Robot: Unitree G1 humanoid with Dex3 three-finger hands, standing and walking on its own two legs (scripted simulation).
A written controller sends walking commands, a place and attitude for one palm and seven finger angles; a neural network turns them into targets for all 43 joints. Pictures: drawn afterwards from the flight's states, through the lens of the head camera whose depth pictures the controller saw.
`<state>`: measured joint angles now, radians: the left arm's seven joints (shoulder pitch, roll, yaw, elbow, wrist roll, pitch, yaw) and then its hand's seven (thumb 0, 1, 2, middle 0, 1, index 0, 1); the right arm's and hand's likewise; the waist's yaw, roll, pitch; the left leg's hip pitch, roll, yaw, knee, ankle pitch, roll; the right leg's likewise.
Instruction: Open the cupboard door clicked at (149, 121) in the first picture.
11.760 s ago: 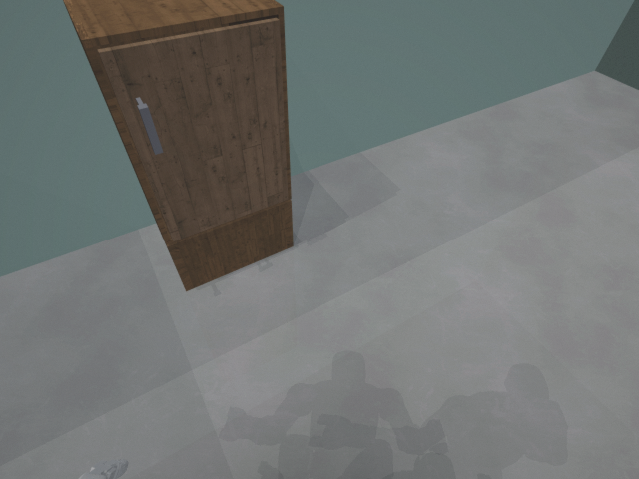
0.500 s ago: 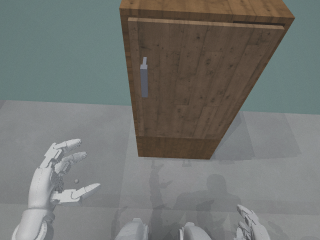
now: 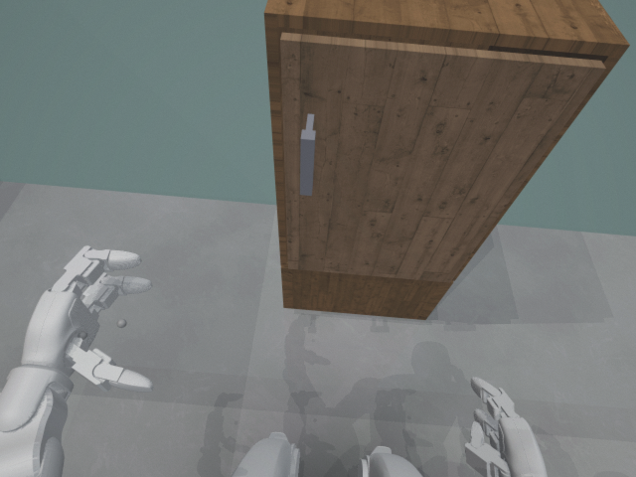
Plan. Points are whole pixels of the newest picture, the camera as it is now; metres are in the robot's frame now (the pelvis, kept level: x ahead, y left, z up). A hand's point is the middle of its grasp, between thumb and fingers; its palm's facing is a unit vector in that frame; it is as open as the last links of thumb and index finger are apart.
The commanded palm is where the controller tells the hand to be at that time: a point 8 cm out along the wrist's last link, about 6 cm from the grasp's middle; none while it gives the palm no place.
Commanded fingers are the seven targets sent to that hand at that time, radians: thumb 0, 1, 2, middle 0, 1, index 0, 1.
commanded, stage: raise the hand with hooked fingers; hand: left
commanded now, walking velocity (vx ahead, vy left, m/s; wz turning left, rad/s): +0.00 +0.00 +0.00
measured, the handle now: (308, 156) +0.57 +0.07 +0.03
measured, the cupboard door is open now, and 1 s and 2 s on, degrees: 0 0 0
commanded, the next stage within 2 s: move the hooked fingers beside the handle in 0.68 s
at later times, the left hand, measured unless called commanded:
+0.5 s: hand (116, 301) +0.29 +0.26 +0.05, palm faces +0.03 -1.00 -0.04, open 14.0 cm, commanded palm +0.27 +0.31 +0.05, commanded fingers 0.00 -0.50 0.30 -0.30 -1.20 -0.30 -1.20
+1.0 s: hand (143, 287) +0.31 +0.24 +0.04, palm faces -0.02 -1.00 -0.02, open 14.0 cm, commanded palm +0.30 +0.28 +0.05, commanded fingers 0.00 -0.50 0.30 -0.30 -1.20 -0.30 -1.20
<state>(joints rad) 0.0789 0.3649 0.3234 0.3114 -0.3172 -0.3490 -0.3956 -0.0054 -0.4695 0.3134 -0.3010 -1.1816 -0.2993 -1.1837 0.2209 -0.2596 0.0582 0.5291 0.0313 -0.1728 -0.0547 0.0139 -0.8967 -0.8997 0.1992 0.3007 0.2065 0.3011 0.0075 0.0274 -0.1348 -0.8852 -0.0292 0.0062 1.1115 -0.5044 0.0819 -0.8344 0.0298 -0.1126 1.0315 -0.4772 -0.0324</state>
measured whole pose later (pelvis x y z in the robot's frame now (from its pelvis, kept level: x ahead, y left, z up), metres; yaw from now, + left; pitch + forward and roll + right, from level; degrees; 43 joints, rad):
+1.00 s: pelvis +0.00 -0.01 +0.00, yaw +0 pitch +16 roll -3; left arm -0.13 0.38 0.35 0.50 -0.32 -0.37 -0.47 -0.01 -0.50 0.30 -0.30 -1.20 -0.30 -1.20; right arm 0.25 -0.28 0.05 0.57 0.03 -0.18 -0.06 0.01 -0.90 -0.90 0.20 0.30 0.21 0.30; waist -0.01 0.02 -0.13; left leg -0.90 -0.02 0.00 1.10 -0.49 0.07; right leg -0.85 0.04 -0.12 1.03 -0.47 -0.05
